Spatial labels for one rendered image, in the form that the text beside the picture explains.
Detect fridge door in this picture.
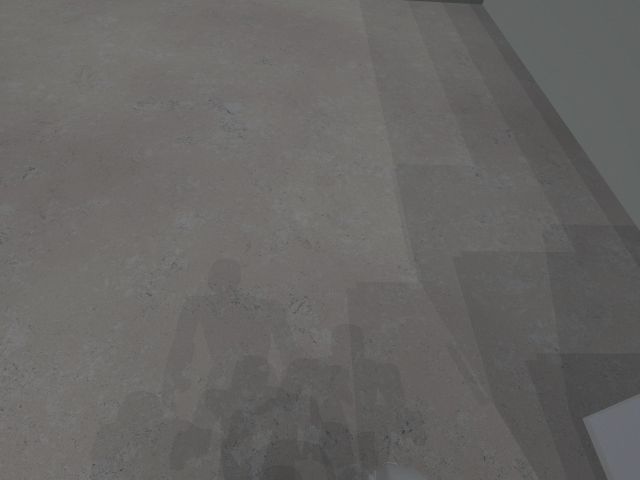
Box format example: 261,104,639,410
589,398,640,480

